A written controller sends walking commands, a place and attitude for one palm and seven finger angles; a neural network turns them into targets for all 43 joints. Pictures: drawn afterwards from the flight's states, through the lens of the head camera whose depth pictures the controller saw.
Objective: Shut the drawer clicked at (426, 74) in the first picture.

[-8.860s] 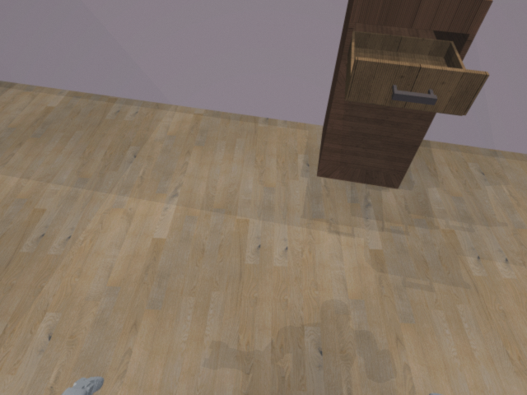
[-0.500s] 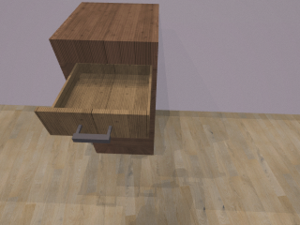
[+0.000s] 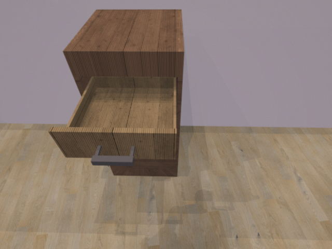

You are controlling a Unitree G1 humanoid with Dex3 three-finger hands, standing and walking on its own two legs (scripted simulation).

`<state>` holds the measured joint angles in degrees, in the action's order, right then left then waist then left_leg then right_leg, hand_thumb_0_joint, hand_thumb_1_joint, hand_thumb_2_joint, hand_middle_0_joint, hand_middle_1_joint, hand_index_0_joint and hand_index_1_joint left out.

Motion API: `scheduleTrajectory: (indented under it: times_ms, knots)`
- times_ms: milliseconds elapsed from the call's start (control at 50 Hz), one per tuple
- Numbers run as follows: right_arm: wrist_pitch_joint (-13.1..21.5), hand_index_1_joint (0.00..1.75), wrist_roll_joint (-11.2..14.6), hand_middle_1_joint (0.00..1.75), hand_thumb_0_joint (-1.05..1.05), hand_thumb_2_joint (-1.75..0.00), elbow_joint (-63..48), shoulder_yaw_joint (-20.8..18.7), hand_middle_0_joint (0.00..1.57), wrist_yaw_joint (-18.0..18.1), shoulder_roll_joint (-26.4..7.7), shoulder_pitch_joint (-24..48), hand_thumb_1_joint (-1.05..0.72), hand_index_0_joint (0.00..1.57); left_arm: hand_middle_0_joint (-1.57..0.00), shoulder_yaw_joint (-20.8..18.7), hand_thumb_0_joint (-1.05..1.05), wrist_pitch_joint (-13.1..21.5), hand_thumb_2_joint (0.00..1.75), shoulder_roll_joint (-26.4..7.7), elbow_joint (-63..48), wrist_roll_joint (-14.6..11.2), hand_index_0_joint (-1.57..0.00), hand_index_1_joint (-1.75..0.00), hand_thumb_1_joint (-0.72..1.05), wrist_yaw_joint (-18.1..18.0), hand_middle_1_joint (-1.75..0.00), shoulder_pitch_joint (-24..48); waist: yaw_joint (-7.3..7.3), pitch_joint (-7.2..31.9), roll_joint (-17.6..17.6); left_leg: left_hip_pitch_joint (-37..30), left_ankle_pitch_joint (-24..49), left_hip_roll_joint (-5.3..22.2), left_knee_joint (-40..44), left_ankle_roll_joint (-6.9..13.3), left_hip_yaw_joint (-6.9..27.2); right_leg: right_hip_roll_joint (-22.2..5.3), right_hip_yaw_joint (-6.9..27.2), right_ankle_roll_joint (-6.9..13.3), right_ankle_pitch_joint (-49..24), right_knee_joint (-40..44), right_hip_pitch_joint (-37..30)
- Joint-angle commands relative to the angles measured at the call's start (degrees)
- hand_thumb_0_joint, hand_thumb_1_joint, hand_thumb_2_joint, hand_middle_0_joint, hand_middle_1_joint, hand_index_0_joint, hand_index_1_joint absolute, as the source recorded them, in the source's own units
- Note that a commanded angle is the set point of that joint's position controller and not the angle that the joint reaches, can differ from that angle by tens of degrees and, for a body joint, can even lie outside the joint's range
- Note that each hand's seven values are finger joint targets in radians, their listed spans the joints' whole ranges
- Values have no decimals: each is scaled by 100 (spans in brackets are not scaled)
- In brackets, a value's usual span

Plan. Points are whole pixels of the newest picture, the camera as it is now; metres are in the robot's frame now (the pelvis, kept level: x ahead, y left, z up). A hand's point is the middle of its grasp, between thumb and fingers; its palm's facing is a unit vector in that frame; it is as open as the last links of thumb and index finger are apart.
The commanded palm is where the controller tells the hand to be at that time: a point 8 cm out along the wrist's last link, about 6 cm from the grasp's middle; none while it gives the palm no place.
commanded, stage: shuffle to correct the standing spot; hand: left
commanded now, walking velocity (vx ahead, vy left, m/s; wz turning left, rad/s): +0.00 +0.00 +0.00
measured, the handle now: (114, 154) +0.40 +0.19 -0.05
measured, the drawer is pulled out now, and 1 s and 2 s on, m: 0.29 0.29 0.29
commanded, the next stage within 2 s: come to a stop and stand still in 0.44 s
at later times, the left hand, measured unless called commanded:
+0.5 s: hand out of the picture +0.01 +0.15 -0.19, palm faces +0.07 -0.99 -0.15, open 7.4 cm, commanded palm none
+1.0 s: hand out of the picture +0.13 +0.16 -0.18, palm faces +0.08 -0.97 -0.22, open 7.3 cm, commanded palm none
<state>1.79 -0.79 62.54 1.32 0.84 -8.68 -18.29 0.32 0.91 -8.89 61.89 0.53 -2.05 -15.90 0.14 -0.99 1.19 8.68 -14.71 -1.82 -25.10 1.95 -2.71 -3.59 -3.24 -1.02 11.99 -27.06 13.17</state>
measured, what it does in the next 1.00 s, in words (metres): steps on the spot: right foot, then left foot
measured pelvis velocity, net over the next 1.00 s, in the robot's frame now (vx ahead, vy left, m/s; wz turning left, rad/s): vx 0.07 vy -0.02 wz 0.03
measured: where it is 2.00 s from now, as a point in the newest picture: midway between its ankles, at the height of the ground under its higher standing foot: outside the picture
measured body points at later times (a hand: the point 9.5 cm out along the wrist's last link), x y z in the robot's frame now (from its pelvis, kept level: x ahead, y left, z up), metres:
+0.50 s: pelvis +0.06 -0.01 -0.01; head +0.07 +0.00 +0.44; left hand +0.01 +0.20 -0.18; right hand +0.04 -0.23 -0.17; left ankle -0.01 +0.09 -0.74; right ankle +0.03 -0.13 -0.74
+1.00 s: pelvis +0.07 -0.02 -0.01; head +0.08 -0.02 +0.44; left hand +0.13 +0.22 -0.16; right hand +0.09 -0.24 -0.17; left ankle +0.08 +0.09 -0.74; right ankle +0.13 -0.12 -0.74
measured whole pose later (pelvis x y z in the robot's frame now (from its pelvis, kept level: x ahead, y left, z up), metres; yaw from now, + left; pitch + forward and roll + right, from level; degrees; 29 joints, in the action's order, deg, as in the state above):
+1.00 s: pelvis +0.07 -0.02 -0.01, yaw +2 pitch -3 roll +1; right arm -0.5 -0.7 61.1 -1.3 1.2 -7.9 -14.4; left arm -2.1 -1.1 -9.5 57.8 1.0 -2.5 -10.5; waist 0.2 -4.7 -1.0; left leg 13.0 -15.0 1.2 -31.8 0.1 -5.5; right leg -2.8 -6.2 1.7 12.6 -33.2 17.8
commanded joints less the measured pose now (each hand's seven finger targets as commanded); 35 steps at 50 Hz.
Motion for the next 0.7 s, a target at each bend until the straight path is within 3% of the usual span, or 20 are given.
scheduleTrajectory:
  times_ms: [0, 60, 120, 160, 200, 260, 340, 400, 420, 440, 460, 480, 500, 520, 540, 560, 620, 640, 660, 680]
  knots:
    - [51, 30, 5, 30, 0, -90, -68, -92, 20, 62, -560, -240, -90, 20, -20, -87, 0, 64, 90, -502, -91, -4, -20, -30, 90, -1, -30, -356, -31, -299, -100, 548, 704, 688, 691, -8, 619, -287, 436, 264, -481, 383, -400]
    - [45, 30, 9, 30, 0, -90, -15, -84, 20, 69, -565, -204, -90, 20, -20, -74, 0, 64, 90, -500, -42, -3, -20, -30, 90, -2, -30, -369, -22, -315, -75, 484, 727, 695, 705, -18, 584, -296, 443, 260, -521, 412, -394]
    - [-7, 30, -14, 30, 0, -90, 69, -94, 20, 60, -558, -247, -90, 20, -20, -86, 0, 34, 90, -463, 23, 43, -20, -30, 90, 25, -30, -440, -8, -357, -109, 555, -517, 715, 795, 44, 637, -197, 359, 302, 506, 339, -290]
    - [-38, 30, -33, 30, 0, -90, 53, -121, 20, 47, -615, -201, -90, 20, -20, -93, 0, 19, 90, -437, 6, 73, -20, -30, 90, 58, -30, -463, -3, -627, 89, 779, -1305, 741, 906, 103, 739, -129, 331, 340, 1035, 257, -41]
    - [-33, 30, -44, 30, 0, -90, 24, -142, 20, 40, -614, -208, -90, 20, -20, -116, 0, 34, 90, -415, -2, 88, -20, -30, 90, 87, -30, -543, -21, -725, 152, 883, -1486, 759, 904, 166, 795, -100, 329, 389, 1152, 168, 42]
    - [19, 30, -31, 30, 0, -90, 20, -155, 20, 41, -559, -224, -90, 20, -20, -141, 0, 89, 90, -402, 25, 89, -20, -30, 90, 106, -30, -693, -47, -733, -19, 839, -967, 721, 572, 212, 688, -141, 417, 459, 883, 130, 25]
    - [87, 30, -26, 30, 0, -90, 0, -120, 20, 60, -387, -303, -90, 20, -20, -224, 0, 151, 90, -539, 129, 61, -20, -30, 90, 92, -30, -955, -55, -524, -589, 992, -131, 385, -328, 90, 133, -446, 766, 657, 33, 213, -439]
    - [124, 30, -26, 30, 0, -90, -54, -127, 20, 64, -225, -248, -90, 20, -20, -325, 0, 185, 90, -704, 225, 51, -20, -30, 90, 63, -30, -1268, -113, -249, -885, 1177, -471, 216, -940, 3, -220, -919, 1219, 952, -760, 338, -824]
    - [131, 30, -22, 30, 0, -90, -54, -130, 20, 66, -182, -271, -90, 20, -20, -351, 0, 186, 90, -719, 216, 61, -20, -30, 90, 53, -30, -1264, -73, -241, -924, 1108, -499, 214, -844, 4, -260, -930, 1185, 1005, -960, 280, -837]
    - [152, 30, -19, 30, 0, -90, 2, -127, 20, 67, -177, -336, -90, 20, -20, -352, 0, 171, 90, -679, 184, 64, -20, -30, 90, 46, -30, -1136, -14, -306, -650, 834, -302, 258, -543, 10, -240, -841, 1024, 975, -1100, 84, -628]
    - [183, 30, -15, 30, 0, -90, 111, -127, 20, 65, -197, -526, -90, 20, -20, -331, 0, 153, 90, -603, 126, 56, -20, -30, 90, 59, -30, -944, 109, -292, -247, 314, 337, 355, -111, 48, -87, -533, 604, 823, -1280, -349, -326]
    - [211, 30, -35, 30, 0, -90, 309, -170, 20, 88, -417, -894, -90, 20, -20, -277, 0, 152, 90, -445, 65, 50, -20, -30, 90, 84, -30, -743, 253, -159, 464, -358, 1628, 743, -25, 199, 388, -114, 77, 603, -1266, -1104, 140]
    - [214, 30, -62, 30, 0, -90, 471, -241, 20, 147, -698, -1339, -90, 20, -20, -238, 0, 167, 90, -280, -68, 66, -20, -30, 90, 89, -30, -417, 427, -199, 1284, -907, 3201, 1359, 183, 537, 1119, 253, -390, 406, -361, -2000, 909]
    - [210, 30, -87, 30, 0, -90, 586, -243, 20, 192, -754, -1634, -90, 20, -20, -200, 0, 206, 90, -248, -230, 59, -20, -30, 90, 75, -30, -100, 520, -385, 1632, -1636, 5127, 1948, 290, 1014, 1721, 399, -364, 346, 1758, -2688, 1982]
    - [159, 30, -117, 30, 0, -90, 569, -224, 20, 206, -730, -1658, -90, 20, -20, -242, 0, 180, 90, -288, -333, 45, -20, -30, 90, 68, -30, 243, 539, -627, 1110, -1709, 5725, 2171, 185, 1234, 1850, 219, -187, 404, 2431, -3001, 2451]
    - [132, 30, -144, 30, 0, -90, 463, -213, 20, 206, -723, -1484, -90, 20, -20, -254, 0, 166, 90, -208, -400, 37, -20, -30, 90, 81, -30, 401, 474, -777, 792, -1572, 5621, 2132, 125, 1244, 1674, 89, -126, 423, 2417, -2954, 2497]
    - [98, 30, -109, 30, 0, -90, 150, -193, 20, 226, -665, -558, -90, 20, -20, -260, 0, 113, 90, 16, -341, 1, -20, -30, 90, 126, -30, 25, -31, -601, 663, -562, 4961, 1572, 68, 748, 738, 137, -279, 371, 1286, -1472, 1014]
    - [92, 30, -46, 30, 0, -90, 74, -195, 20, 230, -727, -340, -90, 20, -20, -269, 0, 115, 90, 0, -207, 6, -20, -30, 90, 117, -30, -466, -295, -368, 587, -268, 4792, 1319, -273, 519, 487, 218, -318, 319, 218, -692, 186]
    - [97, 30, 18, 30, 0, -90, 28, -209, 20, 217, -694, -320, -90, 20, -20, -283, 0, 152, 90, -170, -33, 8, -20, -30, 90, 83, -30, -992, -470, -69, 267, -53, 4202, 1022, -696, 290, 339, 187, -218, 280, -1027, 18, -646]
    - [100, 30, 67, 30, 0, -90, 5, -216, 20, 194, -537, -454, -90, 20, -20, -326, 0, 205, 90, -533, 102, 19, -20, -30, 90, 10, -30, -1297, -461, 199, -253, 543, 2546, 673, -1196, 36, 260, -489, 670, 528, -2959, -39, -1415]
